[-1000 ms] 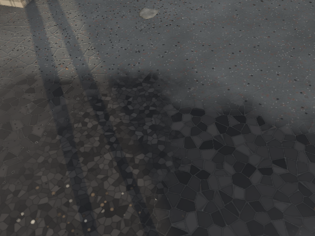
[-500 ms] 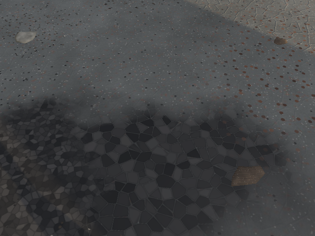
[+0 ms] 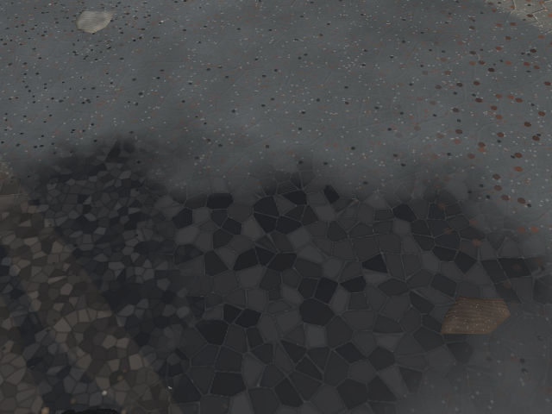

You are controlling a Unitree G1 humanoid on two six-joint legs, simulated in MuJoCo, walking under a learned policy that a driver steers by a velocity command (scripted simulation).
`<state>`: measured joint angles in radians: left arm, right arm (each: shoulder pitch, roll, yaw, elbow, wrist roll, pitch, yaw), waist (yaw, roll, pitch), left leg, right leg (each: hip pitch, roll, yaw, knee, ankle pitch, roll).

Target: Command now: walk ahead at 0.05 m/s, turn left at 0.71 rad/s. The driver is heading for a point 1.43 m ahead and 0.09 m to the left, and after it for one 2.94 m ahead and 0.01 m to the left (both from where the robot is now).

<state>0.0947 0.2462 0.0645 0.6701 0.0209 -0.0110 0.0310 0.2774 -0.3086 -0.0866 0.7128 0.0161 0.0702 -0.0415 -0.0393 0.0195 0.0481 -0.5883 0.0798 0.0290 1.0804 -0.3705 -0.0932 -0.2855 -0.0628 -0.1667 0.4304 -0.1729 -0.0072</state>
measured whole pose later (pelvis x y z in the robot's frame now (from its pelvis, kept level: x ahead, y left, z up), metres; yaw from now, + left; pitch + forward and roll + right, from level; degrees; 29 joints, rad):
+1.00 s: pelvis +0.30 -0.07 -0.02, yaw -7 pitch +2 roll +1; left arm 0.28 0.31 0.06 0.77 0.03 -0.02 -0.03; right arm 0.26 -0.29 -0.04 0.76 -0.05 -0.06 0.02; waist 0.01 0.04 0.00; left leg -0.40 0.12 0.01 1.27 -0.32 0.01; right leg -0.35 0.06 -0.09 0.66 -0.34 -0.10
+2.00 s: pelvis +1.19 -0.12 +0.00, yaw +36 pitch +2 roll -3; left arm 0.47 0.34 0.06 0.87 0.03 -0.09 0.00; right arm 0.06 -0.38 -0.06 0.65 -0.03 0.00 0.08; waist 0.06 0.06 0.00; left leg -0.77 0.05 0.02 1.22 -0.15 0.10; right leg -0.02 -0.01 -0.18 0.33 -0.34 0.04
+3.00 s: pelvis +1.95 +0.42 -0.01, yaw +13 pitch +3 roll +0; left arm 0.46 0.33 0.09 0.84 0.00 -0.06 -0.02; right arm -0.04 -0.26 0.05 0.57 -0.03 -0.07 0.02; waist 0.14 0.00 0.02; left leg -0.67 0.10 -0.08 0.58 0.03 -0.04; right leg 0.06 0.16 0.25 0.30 -0.37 -0.14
